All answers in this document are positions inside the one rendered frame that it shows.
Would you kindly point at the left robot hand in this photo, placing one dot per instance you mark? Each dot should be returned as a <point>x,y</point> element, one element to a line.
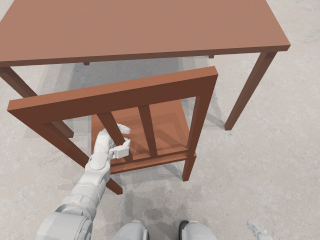
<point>105,144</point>

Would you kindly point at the robot left thigh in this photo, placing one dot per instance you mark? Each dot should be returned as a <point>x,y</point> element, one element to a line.
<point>131,231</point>

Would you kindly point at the robot left forearm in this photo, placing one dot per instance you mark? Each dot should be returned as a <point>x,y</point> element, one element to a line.
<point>87,193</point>

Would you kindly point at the robot right shin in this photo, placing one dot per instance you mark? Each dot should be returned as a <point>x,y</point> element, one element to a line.
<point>192,222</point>

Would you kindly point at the robot left upper arm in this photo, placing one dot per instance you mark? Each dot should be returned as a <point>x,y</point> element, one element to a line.
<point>64,226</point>

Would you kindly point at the table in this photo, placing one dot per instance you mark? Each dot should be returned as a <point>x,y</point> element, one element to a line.
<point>46,32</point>

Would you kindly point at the right robot hand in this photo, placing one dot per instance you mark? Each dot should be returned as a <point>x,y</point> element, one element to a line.
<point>258,231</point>

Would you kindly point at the chair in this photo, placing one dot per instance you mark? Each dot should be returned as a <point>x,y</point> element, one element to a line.
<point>151,107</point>

